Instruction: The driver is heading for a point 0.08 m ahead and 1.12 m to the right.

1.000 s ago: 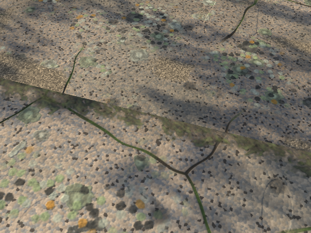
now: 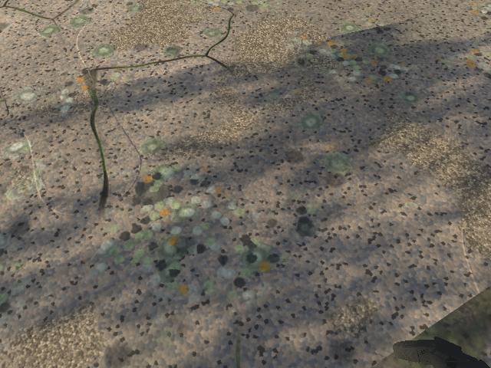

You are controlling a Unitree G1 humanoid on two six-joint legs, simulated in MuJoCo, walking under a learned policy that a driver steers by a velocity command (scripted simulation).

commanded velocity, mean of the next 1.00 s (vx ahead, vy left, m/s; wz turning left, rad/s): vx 0.73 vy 0.00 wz -0.59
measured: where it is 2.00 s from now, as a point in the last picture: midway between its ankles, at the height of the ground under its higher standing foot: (447, 239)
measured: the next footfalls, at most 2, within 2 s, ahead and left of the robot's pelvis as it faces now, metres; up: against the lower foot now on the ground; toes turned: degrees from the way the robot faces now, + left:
left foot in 0.02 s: +0.09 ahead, +0.15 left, +0.00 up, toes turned -2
right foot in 0.38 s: +0.15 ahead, -0.11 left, +0.00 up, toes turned -9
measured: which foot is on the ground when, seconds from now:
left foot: up 0.00-0.00, down 0.02-0.38, up 0.40-0.90, down 0.92-1.00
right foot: down 0.00-0.04, up 0.06-0.36, down 0.38-0.92, up 0.94-1.00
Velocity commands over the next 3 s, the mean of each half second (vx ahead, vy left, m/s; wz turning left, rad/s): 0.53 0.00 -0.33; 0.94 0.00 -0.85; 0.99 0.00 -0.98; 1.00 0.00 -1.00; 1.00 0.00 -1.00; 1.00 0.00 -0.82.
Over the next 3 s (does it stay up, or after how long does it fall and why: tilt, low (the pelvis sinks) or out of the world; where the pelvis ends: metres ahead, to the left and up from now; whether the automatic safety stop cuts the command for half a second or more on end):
stays up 0.73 -1.54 -0.02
